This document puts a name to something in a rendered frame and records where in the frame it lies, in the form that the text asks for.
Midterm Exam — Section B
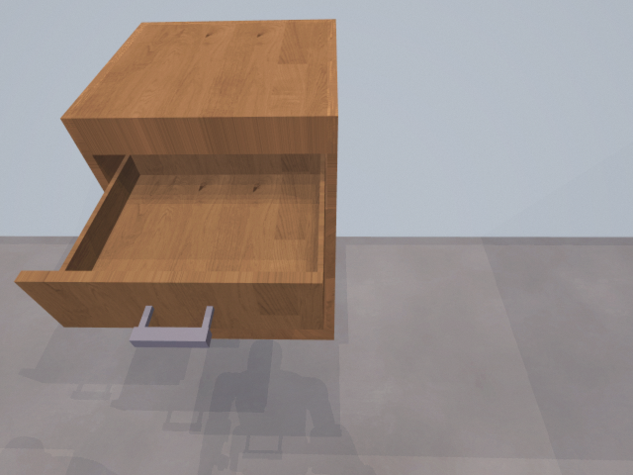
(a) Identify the handle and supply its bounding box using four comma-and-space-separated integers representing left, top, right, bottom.
130, 306, 215, 348

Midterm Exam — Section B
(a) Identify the drawer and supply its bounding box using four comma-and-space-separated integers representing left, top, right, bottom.
14, 153, 325, 330

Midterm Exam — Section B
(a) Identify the cabinet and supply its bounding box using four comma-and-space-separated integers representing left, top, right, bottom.
60, 19, 338, 340

